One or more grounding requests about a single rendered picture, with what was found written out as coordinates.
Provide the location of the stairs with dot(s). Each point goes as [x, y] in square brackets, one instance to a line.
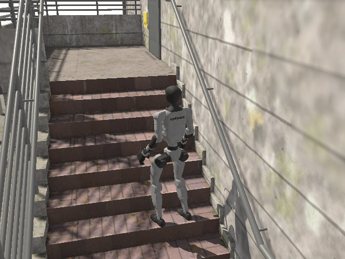
[100, 203]

